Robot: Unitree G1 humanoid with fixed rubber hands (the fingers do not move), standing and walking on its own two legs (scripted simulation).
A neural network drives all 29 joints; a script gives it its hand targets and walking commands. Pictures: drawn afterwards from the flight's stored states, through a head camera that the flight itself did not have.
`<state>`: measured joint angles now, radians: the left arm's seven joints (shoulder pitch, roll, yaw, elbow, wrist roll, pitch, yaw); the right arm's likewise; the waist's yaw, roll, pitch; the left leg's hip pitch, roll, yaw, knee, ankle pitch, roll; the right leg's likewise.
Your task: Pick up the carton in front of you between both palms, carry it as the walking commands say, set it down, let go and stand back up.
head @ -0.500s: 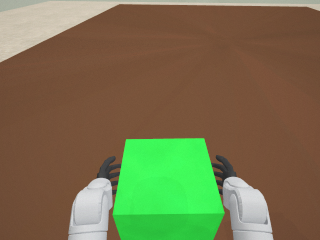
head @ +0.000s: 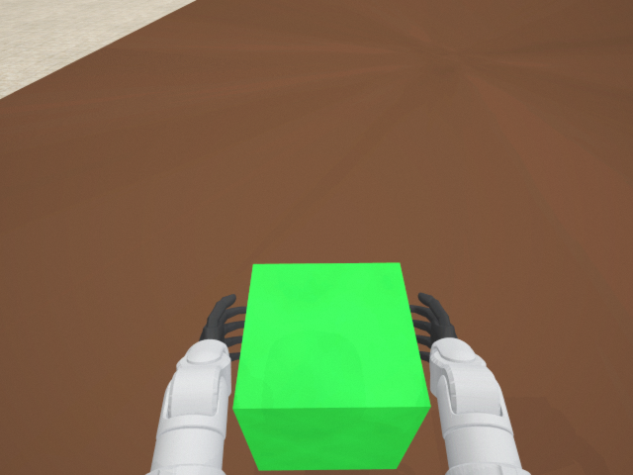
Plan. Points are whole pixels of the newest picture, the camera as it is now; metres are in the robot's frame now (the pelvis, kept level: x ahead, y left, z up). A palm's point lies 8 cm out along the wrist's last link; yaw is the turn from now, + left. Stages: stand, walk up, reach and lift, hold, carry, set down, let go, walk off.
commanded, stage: carry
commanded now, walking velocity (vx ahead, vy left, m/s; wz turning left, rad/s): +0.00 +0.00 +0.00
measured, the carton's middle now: (327, 370) +0.31 +0.00 -0.04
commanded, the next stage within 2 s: hold in 0.34 s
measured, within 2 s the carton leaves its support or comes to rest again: neither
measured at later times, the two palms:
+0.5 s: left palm (220, 353) +0.28 +0.14 +0.04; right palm (456, 362) +0.27 -0.16 +0.04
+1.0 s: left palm (217, 344) +0.30 +0.14 +0.04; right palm (447, 357) +0.28 -0.15 +0.04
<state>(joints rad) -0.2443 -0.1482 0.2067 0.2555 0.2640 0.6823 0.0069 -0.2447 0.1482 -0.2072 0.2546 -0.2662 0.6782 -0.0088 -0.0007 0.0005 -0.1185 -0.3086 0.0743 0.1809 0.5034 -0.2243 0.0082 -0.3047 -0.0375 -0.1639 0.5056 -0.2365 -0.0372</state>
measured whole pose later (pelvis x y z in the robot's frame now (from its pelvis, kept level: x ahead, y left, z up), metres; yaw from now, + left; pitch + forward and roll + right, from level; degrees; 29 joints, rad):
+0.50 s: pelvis +0.00 +0.00 +0.01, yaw -4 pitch -5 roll +0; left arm -0.19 -0.14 0.17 0.16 0.25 0.73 0.01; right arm -0.21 0.14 -0.16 0.18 -0.26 0.72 -0.01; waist 0.01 0.02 0.03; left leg -0.12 0.02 0.02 0.41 -0.20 0.00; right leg -0.13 0.00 -0.11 0.40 -0.19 -0.04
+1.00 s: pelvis -0.03 +0.03 -0.01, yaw -3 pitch -10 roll +0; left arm -0.49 -0.21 0.45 0.49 0.39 0.61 -0.02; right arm -0.49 0.18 -0.46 0.48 -0.39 0.63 0.05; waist -0.02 0.01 0.10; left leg -0.14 -0.03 0.00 0.55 -0.25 0.03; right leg -0.15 0.02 0.00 0.55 -0.23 -0.02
